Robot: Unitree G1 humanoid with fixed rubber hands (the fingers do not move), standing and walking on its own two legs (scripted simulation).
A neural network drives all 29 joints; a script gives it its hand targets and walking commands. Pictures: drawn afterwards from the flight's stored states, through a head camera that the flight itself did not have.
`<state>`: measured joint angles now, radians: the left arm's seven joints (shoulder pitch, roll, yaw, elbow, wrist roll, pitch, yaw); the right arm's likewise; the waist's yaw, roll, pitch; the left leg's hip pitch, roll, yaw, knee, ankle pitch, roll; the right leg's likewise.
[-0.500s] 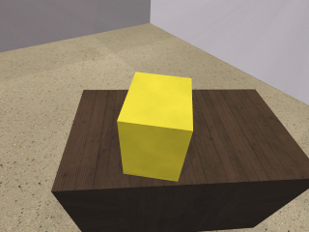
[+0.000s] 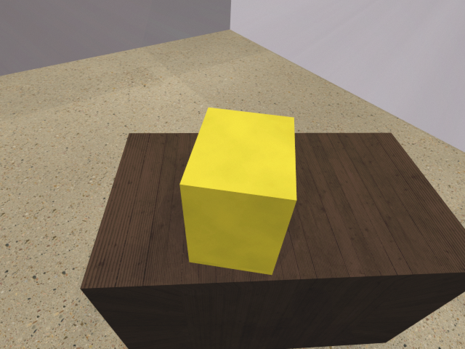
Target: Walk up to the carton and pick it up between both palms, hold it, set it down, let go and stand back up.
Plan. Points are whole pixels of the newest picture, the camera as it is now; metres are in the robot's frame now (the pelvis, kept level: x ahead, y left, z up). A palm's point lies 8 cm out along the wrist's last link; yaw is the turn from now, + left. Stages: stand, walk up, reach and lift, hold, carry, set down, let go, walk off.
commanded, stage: stand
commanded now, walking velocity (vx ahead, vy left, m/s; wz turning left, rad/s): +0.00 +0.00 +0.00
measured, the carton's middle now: (240, 191) +0.48 -0.01 -0.02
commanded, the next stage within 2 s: none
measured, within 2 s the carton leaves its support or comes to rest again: neither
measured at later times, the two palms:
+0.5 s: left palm out of the picture +0.08 +0.28 -0.12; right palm out of the picture +0.09 -0.32 -0.10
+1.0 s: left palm out of the picture +0.08 +0.30 -0.11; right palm out of the picture +0.10 -0.31 -0.11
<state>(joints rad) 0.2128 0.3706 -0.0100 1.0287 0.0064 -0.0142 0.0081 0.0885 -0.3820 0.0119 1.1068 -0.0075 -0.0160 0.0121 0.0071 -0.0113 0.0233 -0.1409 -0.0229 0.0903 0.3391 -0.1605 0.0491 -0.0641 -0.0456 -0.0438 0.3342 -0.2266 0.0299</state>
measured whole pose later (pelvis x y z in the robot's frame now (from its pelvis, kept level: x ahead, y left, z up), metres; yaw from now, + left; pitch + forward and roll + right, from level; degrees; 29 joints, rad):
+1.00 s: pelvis +0.01 -0.01 +0.00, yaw +0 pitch -2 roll +0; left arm 0.16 0.38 0.00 1.07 0.01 -0.01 0.02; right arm 0.08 -0.36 0.01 1.14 -0.01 -0.01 0.00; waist 0.00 -0.01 0.03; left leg -0.11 -0.01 0.09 0.31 -0.17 0.04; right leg -0.03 -0.03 -0.04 0.30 -0.23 0.02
